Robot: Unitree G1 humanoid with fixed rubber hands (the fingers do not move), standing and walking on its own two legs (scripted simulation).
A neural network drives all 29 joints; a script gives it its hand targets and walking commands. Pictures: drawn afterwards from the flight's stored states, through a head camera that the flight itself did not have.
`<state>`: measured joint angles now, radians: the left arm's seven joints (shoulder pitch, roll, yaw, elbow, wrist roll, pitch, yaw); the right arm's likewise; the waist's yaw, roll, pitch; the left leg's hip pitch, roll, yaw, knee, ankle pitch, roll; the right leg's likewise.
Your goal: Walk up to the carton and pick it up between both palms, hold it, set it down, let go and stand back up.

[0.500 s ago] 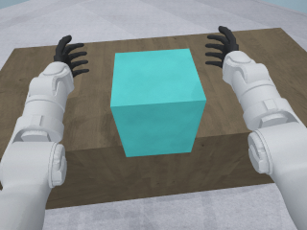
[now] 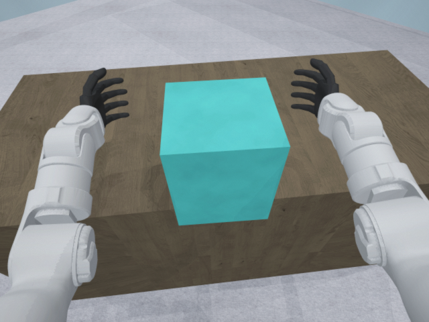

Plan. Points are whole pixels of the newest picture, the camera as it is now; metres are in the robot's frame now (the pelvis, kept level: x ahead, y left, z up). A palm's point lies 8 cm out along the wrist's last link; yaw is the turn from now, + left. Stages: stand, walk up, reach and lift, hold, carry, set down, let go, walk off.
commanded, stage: set down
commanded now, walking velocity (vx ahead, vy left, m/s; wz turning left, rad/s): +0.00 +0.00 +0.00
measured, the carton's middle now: (219, 155) +0.45 +0.00 +0.04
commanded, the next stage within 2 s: let go in 1.36 s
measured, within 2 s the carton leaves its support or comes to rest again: neither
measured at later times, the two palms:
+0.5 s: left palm (98, 165) +0.37 +0.21 +0.12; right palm (326, 150) +0.38 -0.19 +0.12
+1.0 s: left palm (102, 217) +0.30 +0.21 +0.07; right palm (329, 199) +0.32 -0.19 +0.07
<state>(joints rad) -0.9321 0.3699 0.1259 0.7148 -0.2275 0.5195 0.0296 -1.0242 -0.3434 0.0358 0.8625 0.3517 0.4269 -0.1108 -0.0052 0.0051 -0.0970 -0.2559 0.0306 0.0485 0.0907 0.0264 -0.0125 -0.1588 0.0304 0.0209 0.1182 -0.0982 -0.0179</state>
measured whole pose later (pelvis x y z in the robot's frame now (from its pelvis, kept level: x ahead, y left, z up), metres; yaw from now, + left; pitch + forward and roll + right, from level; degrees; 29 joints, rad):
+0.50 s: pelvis -0.01 +0.00 +0.00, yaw -1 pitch +2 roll +0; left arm -0.57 0.25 0.17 0.43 -0.17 0.49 0.04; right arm -0.64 -0.28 0.03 0.58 0.31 0.35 -0.15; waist 0.02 -0.01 -0.03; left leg -0.16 0.03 0.06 0.14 -0.01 -0.01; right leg -0.09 0.03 0.03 0.20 -0.15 -0.02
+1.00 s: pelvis +0.00 +0.00 +0.00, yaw -1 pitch +0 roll +1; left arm -0.17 0.18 0.10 0.17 -0.16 0.33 0.03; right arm -0.22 -0.26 0.05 0.30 0.28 0.19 -0.13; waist 0.04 -0.01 -0.01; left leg -0.15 0.03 0.07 0.19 -0.05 -0.01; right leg -0.07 0.03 0.04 0.25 -0.18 -0.02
